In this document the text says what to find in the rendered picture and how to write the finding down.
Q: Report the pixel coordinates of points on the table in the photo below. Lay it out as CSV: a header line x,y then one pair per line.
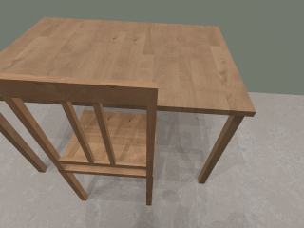
x,y
192,65

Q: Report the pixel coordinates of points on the chair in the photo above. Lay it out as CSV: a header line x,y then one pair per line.
x,y
103,143

